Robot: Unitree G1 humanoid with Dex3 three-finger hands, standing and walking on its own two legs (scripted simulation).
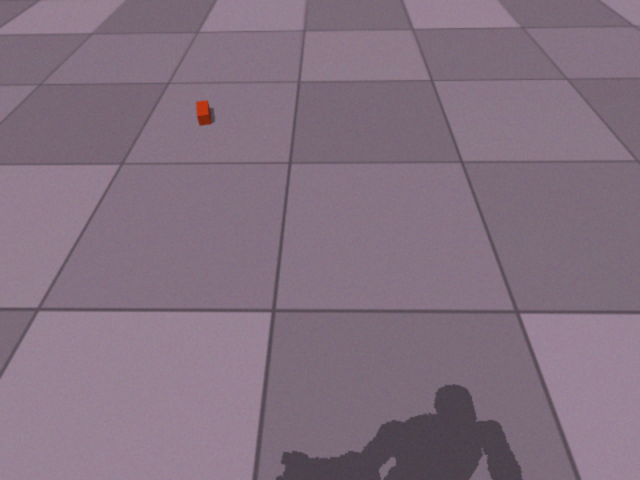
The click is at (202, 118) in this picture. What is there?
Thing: lying carton
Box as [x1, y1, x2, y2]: [196, 100, 210, 125]
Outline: 207,100 196,102 197,117 200,125 210,123 210,115
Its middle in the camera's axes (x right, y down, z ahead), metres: -0.69 -0.74 +2.34
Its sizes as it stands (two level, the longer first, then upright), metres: 0.169 0.068 0.061
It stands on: the floor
